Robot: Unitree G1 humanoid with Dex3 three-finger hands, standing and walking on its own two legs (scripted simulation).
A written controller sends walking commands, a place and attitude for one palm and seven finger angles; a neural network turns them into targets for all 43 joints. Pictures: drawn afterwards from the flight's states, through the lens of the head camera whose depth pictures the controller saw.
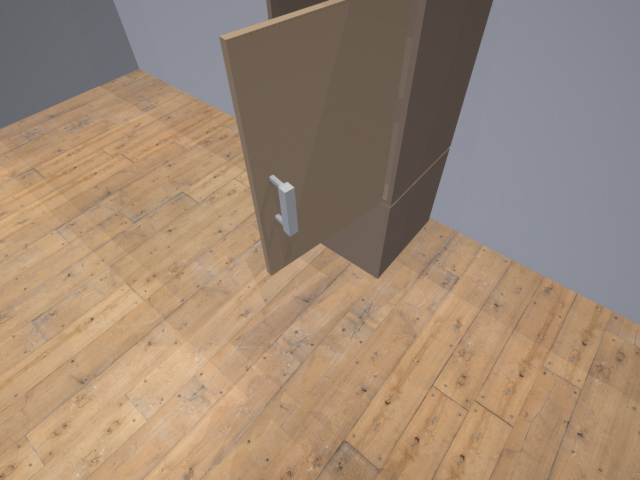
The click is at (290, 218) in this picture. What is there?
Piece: cupboard door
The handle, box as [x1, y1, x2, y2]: [269, 175, 297, 235]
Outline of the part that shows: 271,175 269,177 270,180 278,187 281,207 281,214 275,215 275,218 283,225 284,231 291,235 297,231 294,188 289,183 283,183 276,177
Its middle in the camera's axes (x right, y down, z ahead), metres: -0.08 -0.07 +0.82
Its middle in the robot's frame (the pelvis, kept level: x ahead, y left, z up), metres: +0.65 +0.12 -0.10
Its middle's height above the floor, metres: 0.68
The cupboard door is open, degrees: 80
